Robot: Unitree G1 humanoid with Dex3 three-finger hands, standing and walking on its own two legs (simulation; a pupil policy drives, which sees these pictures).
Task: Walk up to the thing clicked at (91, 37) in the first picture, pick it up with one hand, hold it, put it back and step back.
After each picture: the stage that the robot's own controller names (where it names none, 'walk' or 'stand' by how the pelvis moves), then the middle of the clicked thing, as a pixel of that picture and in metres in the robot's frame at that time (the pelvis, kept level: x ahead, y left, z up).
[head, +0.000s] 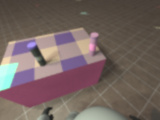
stand; (92, 45) +0.68 +0.00 -0.02
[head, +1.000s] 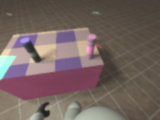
rise first; (90, 48) +0.61 +0.04 +0.00
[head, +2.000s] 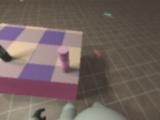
rise first; (64, 61) +0.40 +0.21 +0.01
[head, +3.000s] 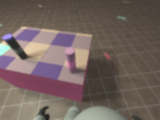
stand; (71, 61) +0.43 +0.17 +0.01
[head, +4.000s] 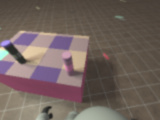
stand; (68, 65) +0.42 +0.19 -0.02
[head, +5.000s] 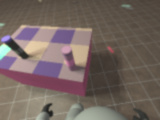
stand; (69, 60) +0.43 +0.19 -0.01
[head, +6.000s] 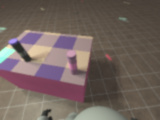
stand; (72, 63) +0.44 +0.17 -0.02
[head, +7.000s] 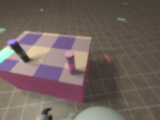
stand; (70, 63) +0.44 +0.18 -0.02
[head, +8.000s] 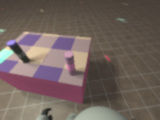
stand; (70, 64) +0.43 +0.18 -0.02
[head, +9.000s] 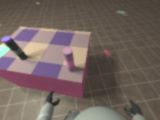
rise first; (69, 61) +0.44 +0.19 -0.02
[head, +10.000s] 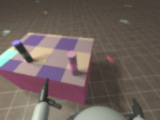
rise first; (73, 64) +0.43 +0.18 -0.02
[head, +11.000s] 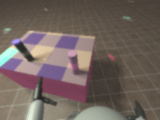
go down; (74, 63) +0.43 +0.17 -0.02
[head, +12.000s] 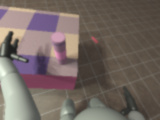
go down; (60, 51) +0.44 +0.17 +0.05
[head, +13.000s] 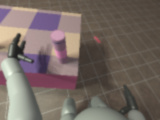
close in; (60, 50) +0.45 +0.17 +0.07
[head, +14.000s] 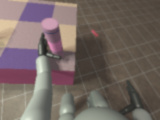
close; (55, 42) +0.47 +0.17 +0.10
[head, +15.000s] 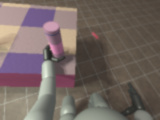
lift; (56, 45) +0.47 +0.17 +0.09
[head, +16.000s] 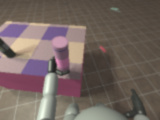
lift; (62, 59) +0.35 +0.16 +0.15
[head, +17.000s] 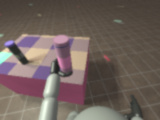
hold; (64, 59) +0.32 +0.16 +0.20
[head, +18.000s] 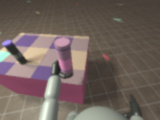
hold; (65, 61) +0.32 +0.16 +0.18
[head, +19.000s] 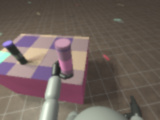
hold; (66, 61) +0.32 +0.15 +0.18
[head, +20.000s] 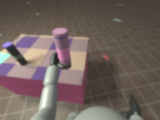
crouch; (63, 51) +0.37 +0.17 +0.20
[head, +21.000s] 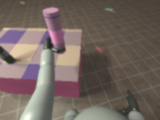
lower; (56, 34) +0.48 +0.18 +0.22
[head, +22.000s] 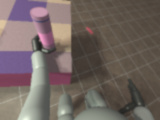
lower; (46, 35) +0.52 +0.20 +0.10
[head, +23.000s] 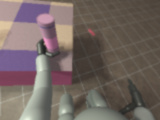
lower; (51, 39) +0.50 +0.18 +0.10
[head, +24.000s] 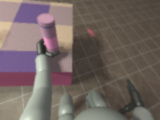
lower; (51, 39) +0.50 +0.18 +0.09
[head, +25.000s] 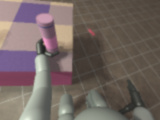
lower; (50, 39) +0.50 +0.18 +0.10
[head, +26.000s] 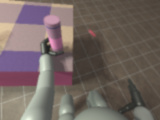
open; (56, 40) +0.50 +0.15 +0.09
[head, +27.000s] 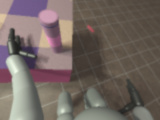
rise; (54, 37) +0.49 +0.16 +0.10
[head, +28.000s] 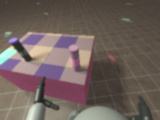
sink last; (75, 59) +0.46 +0.16 +0.04
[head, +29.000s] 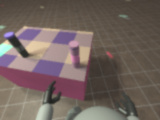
stand; (75, 56) +0.47 +0.15 +0.04
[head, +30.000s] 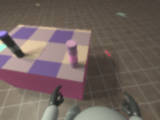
stand; (73, 56) +0.46 +0.16 +0.05
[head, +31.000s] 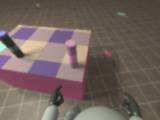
stand; (72, 56) +0.46 +0.16 +0.05
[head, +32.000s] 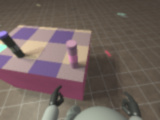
stand; (73, 56) +0.46 +0.16 +0.05
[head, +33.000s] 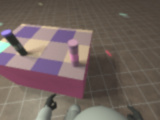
stand; (74, 55) +0.47 +0.16 +0.04
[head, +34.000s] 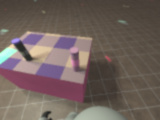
walk; (75, 60) +0.48 +0.15 -0.02
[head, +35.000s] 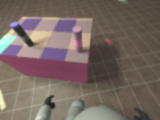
walk; (78, 41) +0.61 +0.14 +0.00
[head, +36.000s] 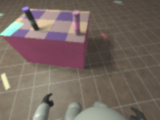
walk; (76, 24) +0.89 +0.19 +0.00
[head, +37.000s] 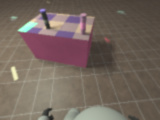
stand; (83, 24) +1.04 +0.15 -0.01
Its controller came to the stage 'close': yes
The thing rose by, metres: 0.21
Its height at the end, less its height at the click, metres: +0.00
